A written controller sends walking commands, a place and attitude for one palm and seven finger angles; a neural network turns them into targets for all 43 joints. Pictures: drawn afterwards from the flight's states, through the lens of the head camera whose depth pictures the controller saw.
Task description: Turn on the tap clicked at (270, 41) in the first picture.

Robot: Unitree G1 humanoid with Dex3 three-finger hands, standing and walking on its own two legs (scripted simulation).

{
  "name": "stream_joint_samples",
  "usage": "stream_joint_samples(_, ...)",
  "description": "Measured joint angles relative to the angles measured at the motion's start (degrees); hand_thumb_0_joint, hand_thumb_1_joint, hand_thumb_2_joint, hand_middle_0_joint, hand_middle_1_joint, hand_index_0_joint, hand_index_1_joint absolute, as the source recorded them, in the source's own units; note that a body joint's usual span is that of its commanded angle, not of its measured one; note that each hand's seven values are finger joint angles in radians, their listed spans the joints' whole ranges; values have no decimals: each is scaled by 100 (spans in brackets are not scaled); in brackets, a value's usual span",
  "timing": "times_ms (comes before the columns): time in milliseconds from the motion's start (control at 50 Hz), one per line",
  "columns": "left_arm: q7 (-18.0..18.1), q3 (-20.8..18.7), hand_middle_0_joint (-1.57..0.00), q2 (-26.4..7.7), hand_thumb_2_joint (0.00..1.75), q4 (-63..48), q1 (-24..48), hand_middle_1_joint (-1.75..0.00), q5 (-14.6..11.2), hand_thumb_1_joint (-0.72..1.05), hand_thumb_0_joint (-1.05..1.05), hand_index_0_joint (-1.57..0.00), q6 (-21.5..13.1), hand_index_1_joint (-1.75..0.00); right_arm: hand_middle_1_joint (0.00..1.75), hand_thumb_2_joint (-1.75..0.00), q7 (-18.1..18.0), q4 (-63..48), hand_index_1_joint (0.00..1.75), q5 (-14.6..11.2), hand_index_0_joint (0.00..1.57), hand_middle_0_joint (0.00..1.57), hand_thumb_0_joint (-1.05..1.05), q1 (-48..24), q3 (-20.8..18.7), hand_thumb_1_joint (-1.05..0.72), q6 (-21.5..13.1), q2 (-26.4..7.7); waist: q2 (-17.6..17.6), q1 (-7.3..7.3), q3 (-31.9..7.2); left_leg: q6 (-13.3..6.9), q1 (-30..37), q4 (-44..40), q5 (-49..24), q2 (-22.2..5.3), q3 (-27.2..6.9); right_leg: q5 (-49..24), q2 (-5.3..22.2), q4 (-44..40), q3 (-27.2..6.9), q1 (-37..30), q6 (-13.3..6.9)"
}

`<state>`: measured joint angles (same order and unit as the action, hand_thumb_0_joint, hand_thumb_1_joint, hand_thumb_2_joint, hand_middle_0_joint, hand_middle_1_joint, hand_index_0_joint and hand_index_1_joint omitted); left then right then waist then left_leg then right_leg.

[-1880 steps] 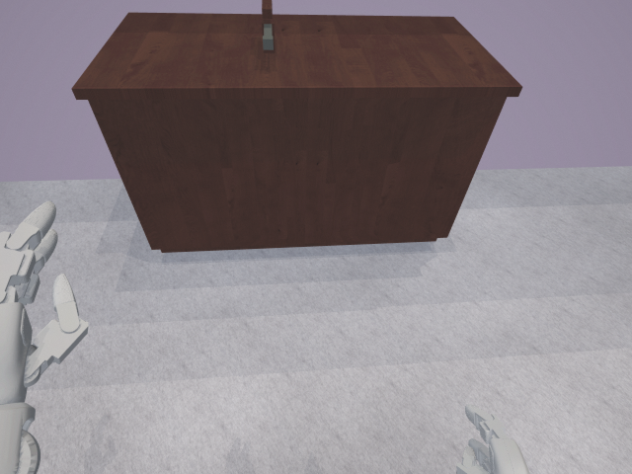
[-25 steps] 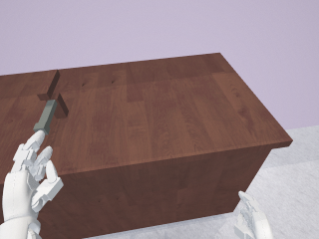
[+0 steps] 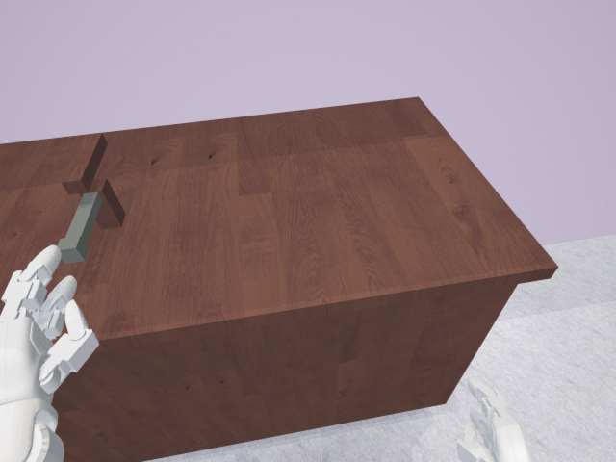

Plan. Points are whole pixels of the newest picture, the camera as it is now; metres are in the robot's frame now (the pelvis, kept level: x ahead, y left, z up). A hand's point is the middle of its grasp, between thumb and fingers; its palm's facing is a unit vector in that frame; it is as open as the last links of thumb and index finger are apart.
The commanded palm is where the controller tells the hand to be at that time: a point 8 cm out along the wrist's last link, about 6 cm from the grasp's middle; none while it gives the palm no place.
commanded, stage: reach beside the lever's end, fingers flat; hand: left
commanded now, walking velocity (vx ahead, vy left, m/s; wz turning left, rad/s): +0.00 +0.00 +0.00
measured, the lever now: (72, 249) +0.35 +0.39 +0.09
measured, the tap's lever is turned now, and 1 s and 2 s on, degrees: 0 0 0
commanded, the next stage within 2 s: push the lever round in 1.80 s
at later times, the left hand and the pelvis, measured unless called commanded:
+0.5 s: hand (66, 308) +0.24 +0.32 +0.12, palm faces +0.50 -0.85 -0.13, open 7.6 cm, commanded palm +0.20 +0.36 +0.11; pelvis -0.01 +0.01 +0.00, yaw +0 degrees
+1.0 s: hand (54, 285) +0.28 +0.37 +0.10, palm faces +0.50 -0.85 -0.13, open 7.7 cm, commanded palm +0.23 +0.41 +0.10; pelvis +0.00 +0.03 +0.00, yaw +0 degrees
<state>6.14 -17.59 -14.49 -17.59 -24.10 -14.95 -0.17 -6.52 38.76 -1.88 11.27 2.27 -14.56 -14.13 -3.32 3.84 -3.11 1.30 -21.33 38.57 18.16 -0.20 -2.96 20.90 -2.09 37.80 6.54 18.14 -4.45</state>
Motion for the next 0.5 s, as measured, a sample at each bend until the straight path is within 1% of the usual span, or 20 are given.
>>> stream_joint_samples(100, -46, -128, -20, -53, 90, 305, 222, -29, -26, 89, 2, -20, -25, -30, 30, -90, -15, 50, 30, -6, 20, 20, 2, -4, -27, -91, -24, -13, 8, -31, 23, -6, 7, -55, -39, -2, 19, -45, -2, -51, -19, 2, 6)
stream_joint_samples(260, -153, -359, -20, -125, 90, 753, 453, -28, -70, 89, 2, -20, -175, -29, 30, -90, -18, 115, 30, -20, 20, 20, 1, -5, -57, -91, -35, -32, 14, -59, 38, -32, -19, -87, -70, 5, 49, -90, 6, -90, -49, 32, 34)
stream_joint_samples(500, -445, -662, -19, -366, 90, 1886, 1426, -25, -70, 89, 2, -19, -314, -26, 30, -90, -79, 249, 30, -38, 20, 20, 1, -82, -27, -91, -61, -56, 31, -79, 133, -95, -145, -83, -115, 56, 43, -144, 57, -118, -41, 132, 93)
